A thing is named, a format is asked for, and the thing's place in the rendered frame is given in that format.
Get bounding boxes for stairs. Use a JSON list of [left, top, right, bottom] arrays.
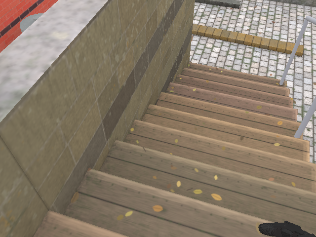
[[63, 62, 316, 237]]

